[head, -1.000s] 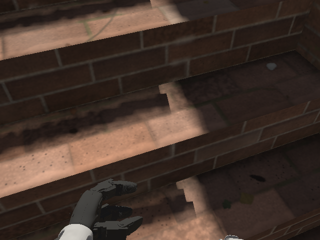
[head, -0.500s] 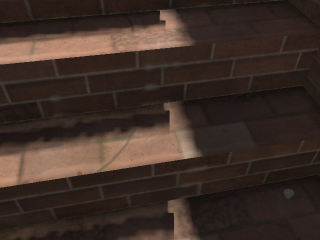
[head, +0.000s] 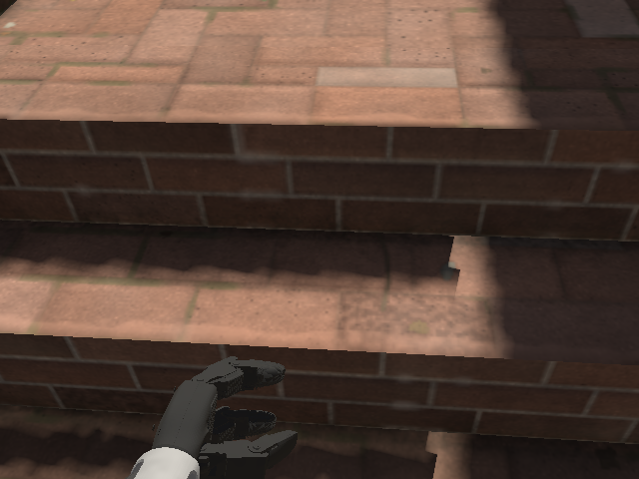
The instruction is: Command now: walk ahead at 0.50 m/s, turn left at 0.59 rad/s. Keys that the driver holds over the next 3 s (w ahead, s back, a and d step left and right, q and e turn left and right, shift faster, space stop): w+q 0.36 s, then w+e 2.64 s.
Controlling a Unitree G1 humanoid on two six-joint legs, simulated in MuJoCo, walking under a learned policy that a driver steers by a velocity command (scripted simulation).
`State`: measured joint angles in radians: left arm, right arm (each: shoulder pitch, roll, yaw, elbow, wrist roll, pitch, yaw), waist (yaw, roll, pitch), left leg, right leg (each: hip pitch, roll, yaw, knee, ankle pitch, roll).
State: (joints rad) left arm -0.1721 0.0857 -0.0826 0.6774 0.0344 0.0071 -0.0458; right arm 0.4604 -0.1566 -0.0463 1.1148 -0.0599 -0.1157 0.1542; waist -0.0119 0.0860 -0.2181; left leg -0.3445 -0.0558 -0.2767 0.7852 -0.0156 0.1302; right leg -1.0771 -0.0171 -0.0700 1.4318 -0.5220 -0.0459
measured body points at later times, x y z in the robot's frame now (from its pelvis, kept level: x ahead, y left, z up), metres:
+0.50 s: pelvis +0.25 +0.03 +0.18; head +0.25 +0.03 +0.63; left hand +0.07 +0.12 +0.03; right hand +0.58 -0.02 +0.13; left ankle +0.37 +0.17 -0.36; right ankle +0.11 -0.14 -0.56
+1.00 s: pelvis +0.49 +0.10 +0.41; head +0.49 +0.08 +0.85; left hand +0.68 +0.32 +0.32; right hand +0.53 -0.12 +0.24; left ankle +0.37 +0.17 -0.35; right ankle +0.56 +0.01 -0.16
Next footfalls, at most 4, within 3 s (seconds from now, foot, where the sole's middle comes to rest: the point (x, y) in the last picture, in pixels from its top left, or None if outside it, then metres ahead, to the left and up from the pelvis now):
0.50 left None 0.39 0.19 -0.41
0.94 right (336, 306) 0.60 0.01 -0.21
1.44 left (212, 77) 0.91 0.19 0.00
2.00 right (424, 32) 1.04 -0.16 0.00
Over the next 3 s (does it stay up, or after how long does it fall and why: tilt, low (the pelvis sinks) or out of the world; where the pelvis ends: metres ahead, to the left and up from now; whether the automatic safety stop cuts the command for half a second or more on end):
stays up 1.29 -0.36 0.77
